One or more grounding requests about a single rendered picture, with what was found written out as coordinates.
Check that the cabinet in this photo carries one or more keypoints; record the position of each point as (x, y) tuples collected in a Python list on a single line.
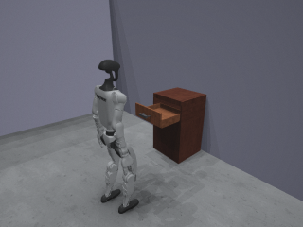
[(182, 139)]

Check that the left robot upper arm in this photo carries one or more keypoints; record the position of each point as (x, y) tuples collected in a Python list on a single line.
[(95, 101)]

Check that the drawer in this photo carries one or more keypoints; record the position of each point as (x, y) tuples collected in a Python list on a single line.
[(160, 115)]

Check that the robot left foot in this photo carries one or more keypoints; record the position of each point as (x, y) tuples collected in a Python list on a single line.
[(114, 194)]

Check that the right robot upper arm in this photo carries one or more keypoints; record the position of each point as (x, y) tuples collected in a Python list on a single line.
[(119, 101)]

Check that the left robot forearm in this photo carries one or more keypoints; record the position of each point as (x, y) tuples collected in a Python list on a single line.
[(100, 128)]

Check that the right robot forearm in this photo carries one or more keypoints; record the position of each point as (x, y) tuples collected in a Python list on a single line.
[(120, 140)]

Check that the right robot thigh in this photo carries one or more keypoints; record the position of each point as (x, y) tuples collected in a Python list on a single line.
[(132, 154)]

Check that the handle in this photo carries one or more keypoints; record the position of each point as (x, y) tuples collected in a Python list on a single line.
[(143, 115)]

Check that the robot left hand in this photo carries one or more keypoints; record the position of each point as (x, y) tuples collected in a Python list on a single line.
[(99, 140)]

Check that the robot right hand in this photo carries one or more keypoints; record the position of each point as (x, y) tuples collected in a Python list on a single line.
[(125, 162)]

